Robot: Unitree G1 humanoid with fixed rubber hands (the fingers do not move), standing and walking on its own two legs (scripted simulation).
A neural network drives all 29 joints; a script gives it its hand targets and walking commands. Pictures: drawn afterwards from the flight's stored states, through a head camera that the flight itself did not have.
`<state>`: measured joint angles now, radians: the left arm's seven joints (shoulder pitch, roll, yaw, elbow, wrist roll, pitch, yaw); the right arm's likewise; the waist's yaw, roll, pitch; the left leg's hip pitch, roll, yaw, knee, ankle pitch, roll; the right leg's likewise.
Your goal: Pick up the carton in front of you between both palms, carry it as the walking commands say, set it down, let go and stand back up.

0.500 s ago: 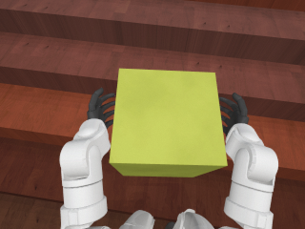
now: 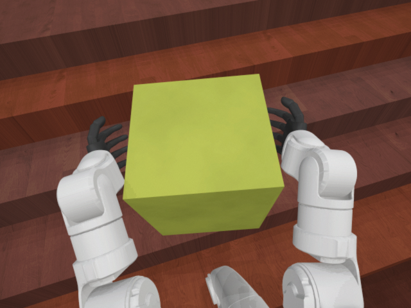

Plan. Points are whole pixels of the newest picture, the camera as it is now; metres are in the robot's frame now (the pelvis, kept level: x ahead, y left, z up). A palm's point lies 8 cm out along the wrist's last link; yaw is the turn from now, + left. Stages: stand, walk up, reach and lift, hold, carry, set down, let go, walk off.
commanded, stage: carry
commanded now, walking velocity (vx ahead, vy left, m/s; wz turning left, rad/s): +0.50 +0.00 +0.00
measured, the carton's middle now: (204, 165) +0.37 -0.08 +0.08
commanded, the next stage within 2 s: none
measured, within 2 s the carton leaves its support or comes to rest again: neither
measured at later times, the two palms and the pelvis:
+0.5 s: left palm out of the picture +0.66 +0.14 +0.33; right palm out of the picture +0.71 -0.17 +0.31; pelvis +0.33 -0.06 +0.17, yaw +2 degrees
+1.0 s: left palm out of the picture +1.03 +0.11 +0.50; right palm out of the picture +1.02 -0.20 +0.53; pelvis +0.67 -0.04 +0.33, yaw +1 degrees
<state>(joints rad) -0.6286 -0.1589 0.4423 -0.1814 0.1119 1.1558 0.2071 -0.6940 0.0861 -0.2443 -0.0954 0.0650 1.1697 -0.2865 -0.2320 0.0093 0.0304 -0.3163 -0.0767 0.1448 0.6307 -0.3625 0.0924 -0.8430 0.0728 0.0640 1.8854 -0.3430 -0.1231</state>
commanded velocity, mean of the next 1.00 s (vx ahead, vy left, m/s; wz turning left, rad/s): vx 0.50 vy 0.00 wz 0.00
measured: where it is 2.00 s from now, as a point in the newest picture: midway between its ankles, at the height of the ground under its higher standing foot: (144, 16)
